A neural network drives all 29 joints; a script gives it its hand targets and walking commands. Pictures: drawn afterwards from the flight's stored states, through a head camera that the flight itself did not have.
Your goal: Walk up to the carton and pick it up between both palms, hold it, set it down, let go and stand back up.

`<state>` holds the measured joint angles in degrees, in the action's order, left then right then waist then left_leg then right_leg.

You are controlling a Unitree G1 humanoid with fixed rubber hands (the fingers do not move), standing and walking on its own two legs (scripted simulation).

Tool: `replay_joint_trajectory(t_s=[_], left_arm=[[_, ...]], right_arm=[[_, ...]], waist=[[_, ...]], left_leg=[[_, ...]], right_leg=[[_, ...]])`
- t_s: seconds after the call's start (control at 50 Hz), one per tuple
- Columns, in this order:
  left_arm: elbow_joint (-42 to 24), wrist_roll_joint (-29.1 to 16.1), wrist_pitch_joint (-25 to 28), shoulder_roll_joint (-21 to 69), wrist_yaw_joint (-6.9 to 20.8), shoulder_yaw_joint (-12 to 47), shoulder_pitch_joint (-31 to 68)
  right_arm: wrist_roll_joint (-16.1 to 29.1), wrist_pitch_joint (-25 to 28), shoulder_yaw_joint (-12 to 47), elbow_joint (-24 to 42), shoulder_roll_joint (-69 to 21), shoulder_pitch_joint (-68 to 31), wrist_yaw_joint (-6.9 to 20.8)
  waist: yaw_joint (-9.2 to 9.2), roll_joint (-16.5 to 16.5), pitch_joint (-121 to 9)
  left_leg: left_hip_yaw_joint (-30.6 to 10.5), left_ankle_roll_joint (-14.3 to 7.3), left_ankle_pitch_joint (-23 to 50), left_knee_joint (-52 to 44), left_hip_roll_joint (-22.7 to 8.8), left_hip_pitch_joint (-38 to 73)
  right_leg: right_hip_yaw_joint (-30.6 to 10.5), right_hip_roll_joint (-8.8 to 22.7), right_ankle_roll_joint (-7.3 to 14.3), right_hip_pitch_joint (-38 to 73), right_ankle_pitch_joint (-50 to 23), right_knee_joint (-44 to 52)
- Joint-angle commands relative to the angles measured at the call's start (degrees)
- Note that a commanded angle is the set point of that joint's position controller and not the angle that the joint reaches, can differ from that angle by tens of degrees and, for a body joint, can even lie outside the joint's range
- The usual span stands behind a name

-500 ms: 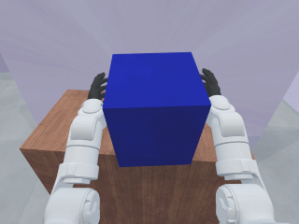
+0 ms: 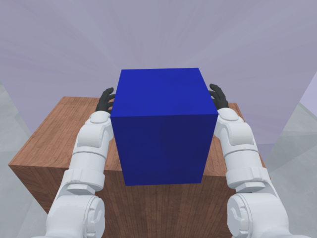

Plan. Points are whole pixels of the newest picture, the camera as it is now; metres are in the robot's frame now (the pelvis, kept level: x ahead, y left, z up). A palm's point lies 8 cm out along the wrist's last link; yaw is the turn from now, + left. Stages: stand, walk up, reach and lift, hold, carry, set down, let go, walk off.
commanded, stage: hold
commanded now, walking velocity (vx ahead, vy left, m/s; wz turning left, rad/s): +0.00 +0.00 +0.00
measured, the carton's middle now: (161, 127) +0.39 +0.00 +0.13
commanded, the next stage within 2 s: none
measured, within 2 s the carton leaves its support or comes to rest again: neither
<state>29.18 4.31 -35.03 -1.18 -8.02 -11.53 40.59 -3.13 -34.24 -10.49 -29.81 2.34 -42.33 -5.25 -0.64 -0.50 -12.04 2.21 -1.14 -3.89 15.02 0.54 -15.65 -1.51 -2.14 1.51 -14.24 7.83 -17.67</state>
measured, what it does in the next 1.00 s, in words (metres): stands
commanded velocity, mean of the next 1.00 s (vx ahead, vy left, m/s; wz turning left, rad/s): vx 0.00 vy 0.00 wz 0.00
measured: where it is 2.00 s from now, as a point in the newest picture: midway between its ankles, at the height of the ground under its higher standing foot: outside the picture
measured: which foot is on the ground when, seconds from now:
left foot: down 0.00-1.00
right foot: down 0.00-1.00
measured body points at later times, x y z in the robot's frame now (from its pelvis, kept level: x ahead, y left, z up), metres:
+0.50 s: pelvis -0.04 +0.00 +0.00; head -0.04 +0.00 +0.45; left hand +0.36 +0.16 +0.20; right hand +0.35 -0.14 +0.20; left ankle +0.04 +0.11 -0.75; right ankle +0.01 -0.10 -0.75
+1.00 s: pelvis -0.01 +0.02 +0.00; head -0.06 +0.02 +0.45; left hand +0.37 +0.18 +0.19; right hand +0.38 -0.12 +0.20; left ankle +0.04 +0.11 -0.75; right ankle +0.01 -0.10 -0.75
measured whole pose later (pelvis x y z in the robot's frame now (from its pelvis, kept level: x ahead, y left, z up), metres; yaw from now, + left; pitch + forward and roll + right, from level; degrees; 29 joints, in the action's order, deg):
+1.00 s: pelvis -0.01 +0.02 +0.00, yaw +0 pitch +3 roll +0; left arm 17.8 3.2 -39.1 -0.4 -10.8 -9.8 37.1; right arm -2.4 -36.0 -9.5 -22.0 2.8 -40.6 -3.8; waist 0.9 -0.8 -10.7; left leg 2.2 -2.2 -2.1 12.9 1.6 -14.0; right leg -2.2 -1.1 0.5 -12.0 5.5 -14.2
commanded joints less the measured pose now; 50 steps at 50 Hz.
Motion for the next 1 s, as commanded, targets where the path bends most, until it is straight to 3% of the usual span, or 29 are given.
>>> replay_joint_trajectory(t_s=[0.0, 0.02, 0.06, 0.1, 0.16, 0.22, 0.26, 0.3, 0.32, 0.36, 0.4, 0.42, 0.46, 0.48, 0.52, 0.54, 0.58, 0.62, 0.66, 0.68, 0.7, 0.72, 0.74, 0.78, 0.82, 0.86, 0.92, 0.94, 0.98], left_arm=[[-36.18, -16.46, 3.91, 37.46, 7.11, 31.88, 40.11], [-41.16, -18.02, 2.74, 37.84, 6.61, 35.24, 36.87], [-47.92, -19.09, -1.0, 35.18, 5.46, 38.59, 28.91], [-47.13, -17.14, -5.36, 30.21, 5.19, 36.11, 19.16], [-41.44, -13.76, -10.7, 25.15, 6.73, 30.8, 12.41], [-31.74, -11.01, -12.39, 25.85, 10.6, 24.6, 15.88], [-30.2, -9.94, -10.69, 24.64, 12.53, 22.59, 25.97], [-32.52, -10.78, -7.32, 24.88, 13.73, 22.95, 36.24], [-34.21, -12.07, -5.38, 26.95, 13.98, 24.67, 38.29], [-38.18, -14.31, -1.58, 28.41, 13.31, 27.26, 45.28], [-39.14, -15.62, 0.96, 29.49, 11.45, 28.94, 47.88], [-36.94, -14.86, 1.5, 29.41, 10.43, 28.52, 47.33], [-29.51, -11.53, 0.61, 28.89, 9.25, 24.44, 41.54], [-23.13, -8.97, -0.36, 27.93, 9.14, 21.33, 38.59], [-9.9, -3.32, -2.3, 25.58, 9.63, 14.51, 34.02], [-5.72, -1.25, -2.47, 24.64, 10.07, 11.64, 32.29], [0.28, 1.32, -1.37, 24.93, 11.02, 7.64, 29.64], [-0.75, 0.28, 1.2, 26.38, 11.77, 7.19, 31.87], [-9.76, -3.2, 4.03, 28.65, 11.85, 11.84, 38.0], [-14.31, -4.82, 4.96, 30.19, 11.67, 14.53, 40.49], [-19.43, -7.05, 5.7, 32.82, 11.09, 18.65, 42.64], [-22.18, -8.85, 6.4, 35.18, 10.11, 22.2, 43.94], [-24.98, -10.07, 6.87, 36.35, 8.81, 25.5, 45.05], [-31.36, -13.39, 6.41, 37.91, 6.43, 31.3, 43.72], [-32.05, -14.05, 3.8, 36.73, 4.66, 32.86, 37.94], [-29.05, -12.53, 0.72, 34.29, 3.95, 30.38, 32.95], [-19.76, -9.37, -2.61, 32.15, 4.58, 24.66, 28.68], [-17.28, -8.4, -2.94, 32.64, 5.23, 22.77, 28.2], [-14.06, -6.87, -2.17, 32.68, 6.52, 20.32, 29.17]], right_arm=[[16.97, 2.94, 34.06, 35.91, -43.05, -39.4, 5.09], [18.14, 1.88, 37.46, 42.65, -42.0, -37.93, 3.97], [19.04, -1.94, 40.55, 48.33, -39.32, -30.68, 2.2], [16.6, -6.48, 38.96, 47.02, -34.92, -20.82, 1.31], [11.34, -12.34, 30.63, 36.43, -30.37, -8.63, 2.73], [7.17, -14.08, 23.84, 30.32, -29.24, -11.72, 5.05], [5.82, -12.98, 23.17, 31.24, -30.39, -21.34, 6.02], [6.97, -10.23, 25.03, 34.6, -33.54, -31.39, 5.86], [7.35, -8.49, 26.28, 37.34, -35.2, -33.74, 5.36], [9.72, -5.12, 29.09, 40.88, -36.74, -40.68, 4.14], [11.73, -2.17, 31.96, 44.25, -36.88, -45.18, 2.81], [11.51, -1.77, 30.96, 41.69, -35.89, -44.96, 2.16], [8.65, -2.26, 26.68, 33.35, -32.62, -40.05, 1.7], [5.99, -2.66, 22.75, 26.78, -30.4, -37.27, 2.1], [0.32, -3.57, 12.62, 9.58, -25.52, -30.32, 4.36], [-2.67, -3.48, 8.85, 3.05, -23.42, -27.03, 5.96], [-5.97, -1.96, 4.09, -2.95, -22.45, -24.02, 8.56], [-5.05, 0.77, 5.59, -0.4, -26.0, -26.98, 10.19], [-0.33, 3.46, 12.36, 8.8, -31.25, -34.37, 10.55], [2.46, 4.56, 16.02, 14.4, -33.52, -37.86, 10.3], [5.22, 5.55, 19.27, 19.86, -34.98, -41.07, 9.77], [7.57, 6.71, 23.55, 26.22, -35.77, -45.0, 9.1], [10.35, 7.29, 26.83, 29.5, -36.29, -47.13, 8.44], [13.49, 7.04, 31.76, 34.04, -35.5, -46.58, 7.03], [13.06, 4.24, 31.63, 32.22, -32.35, -39.47, 5.97], [10.55, 1.36, 26.76, 23.75, -29.5, -30.88, 6.0], [5.36, -1.38, 18.08, 10.13, -25.97, -22.45, 7.37], [4.01, -1.49, 15.79, 7.51, -25.62, -21.81, 8.11], [2.26, -0.59, 14.42, 6.8, -26.95, -24.62, 9.19]], waist=[[2.24, 0.96, -37.63], [2.75, 0.37, -40.8], [3.46, 0.24, -38.21], [3.78, 1.87, -27.5], [1.89, 1.97, -5.19], [0.34, 1.2, 8.46], [-0.64, 3.03, 6.76], [-0.69, 4.35, -2.65], [-1.37, 4.79, -9.13], [-1.07, 2.7, -23.71], [0.53, 1.92, -34.44], [1.0, 0.86, -35.93], [2.02, 0.42, -33.32], [2.45, -0.62, -29.35], [1.44, -3.72, -16.79], [0.77, -3.61, -11.97], [0.14, -2.73, -6.2], [0.41, -0.7, -6.35], [0.95, 2.24, -16.95], [1.34, 1.52, -23.63], [1.89, -1.44, -29.22], [2.21, -1.16, -33.17], [3.14, -2.16, -35.39], [2.83, -2.1, -36.99], [2.64, -1.7, -32.56], [1.29, -3.51, -22.93], [-0.65, -2.58, -7.54], [-0.69, -2.54, -5.0], [-1.21, -2.36, -3.62]], left_leg=[[-5.54, -1.06, 35.08, 2.65, -0.11, 23.49], [-5.34, -1.03, 38.6, 2.54, 0.14, 24.45], [-5.57, -1.07, 39.65, 1.49, -0.11, 24.67], [-5.1, -0.79, 30.69, -0.77, -0.03, 23.54], [-3.31, -0.12, 14.69, -4.9, 0.28, 20.36], [-2.6, -0.59, 3.25, -7.25, 1.1, 15.16], [-2.05, -0.42, -2.22, -6.09, 1.61, 13.72], [-1.38, -0.36, -2.48, -2.69, 2.11, 13.16], [-2.06, -0.48, -1.8, -1.92, 1.72, 13.64], [-2.77, -1.07, -1.87, -1.37, 0.89, 14.27], [-2.31, -1.1, -1.62, -1.11, 0.17, 14.57], [-2.4, -1.2, -2.35, -1.23, -0.14, 13.56], [-2.28, -0.63, -5.98, -1.63, -0.7, 12.66], [-1.9, 0.03, -9.09, -1.97, -0.85, 11.91], [-2.32, 1.34, -17.59, -3.49, -1.1, 11.69], [-2.67, 1.54, -19.45, -4.11, -1.19, 11.35], [-2.92, 2.25, -14.49, -3.6, -1.28, 14.15], [-3.12, 2.03, -4.03, -1.92, -1.33, 17.63], [-3.42, 1.61, 8.71, -0.04, -0.92, 22.27], [-3.54, 1.13, 12.0, 0.18, -0.72, 24.39], [-3.85, 0.85, 15.03, 0.35, -0.79, 23.97], [-4.49, 0.88, 18.29, 0.68, -1.1, 24.43], [-4.52, 1.08, 22.95, 1.58, -1.4, 25.27], [-4.76, 1.87, 28.51, 3.67, -1.85, 29.22], [-4.98, 2.37, 25.47, 3.32, -2.01, 29.91], [-4.85, 2.97, 16.78, 2.18, -2.6, 28.15], [-4.74, 3.27, 0.61, -1.62, -2.73, 23.08], [-5.1, 3.08, -3.64, -2.52, -3.03, 21.8], [-4.66, 2.71, -4.0, -2.99, -2.39, 19.43]], right_leg=[[-4.18, 1.8, -4.24, 16.9, -46.39, -2.3], [-4.16, 1.88, -5.08, 20.51, -51.63, -3.7], [-4.0, 1.78, -5.71, 20.84, -51.61, -3.56], [-3.28, 2.12, -5.41, 18.02, -43.11, -0.79], [-1.8, 1.88, -4.21, 10.08, -21.44, 5.66], [-2.09, 2.5, -3.48, 4.02, -9.55, 7.76], [-2.74, 3.51, -3.46, 1.9, 0.06, 9.13], [-4.56, 4.75, -3.69, 0.26, 5.72, 8.94], [-3.99, 4.24, -3.47, 0.03, 4.85, 8.06], [-3.2, 3.39, -2.95, 2.38, 2.0, 5.24], [-2.49, 2.61, -2.96, 4.59, -0.32, 3.46], [-2.34, 2.21, -2.92, 4.46, -0.11, 3.14], [-1.57, 2.18, -2.85, 1.74, 5.9, 3.48], [-0.81, 1.63, -2.26, -0.57, 10.11, 4.23], [0.61, 0.63, -1.58, -7.34, 17.81, 5.74], [1.47, 0.14, -1.42, -8.55, 18.53, 6.07], [1.67, -0.32, -0.92, -10.99, 14.19, 7.21], [1.42, -0.11, -0.48, -11.92, 6.4, 7.43], [-0.06, 0.85, -0.89, -7.25, -6.77, 6.59], [-0.42, 0.7, -1.51, -3.8, -10.19, 6.04], [-0.97, 0.71, -1.49, -0.74, -12.8, 4.66], [-1.25, 0.22, -1.5, -0.2, -13.92, 3.69], [-1.57, 0.17, -1.5, 0.1, -15.45, 3.7], [-1.59, -0.32, -1.46, -1.58, -16.62, 4.07], [-1.44, -0.47, -0.92, -1.85, -12.56, 5.3], [-1.27, -0.04, 0.16, -6.09, -3.93, 6.99], [0.42, -0.09, 0.65, -10.34, 7.72, 9.52], [0.53, -0.36, 0.75, -11.53, 9.87, 9.51], [0.14, 0.23, 0.76, -10.46, 8.25, 9.39]])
